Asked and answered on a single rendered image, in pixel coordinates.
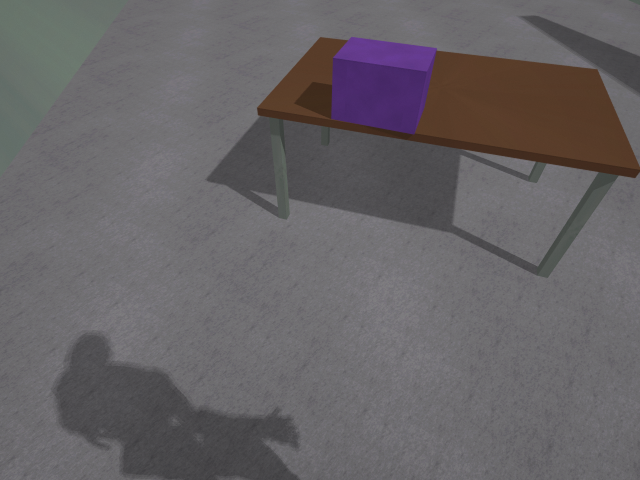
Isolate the table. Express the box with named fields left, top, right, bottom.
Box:
left=257, top=37, right=640, bottom=278

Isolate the carton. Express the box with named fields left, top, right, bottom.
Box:
left=331, top=37, right=437, bottom=134

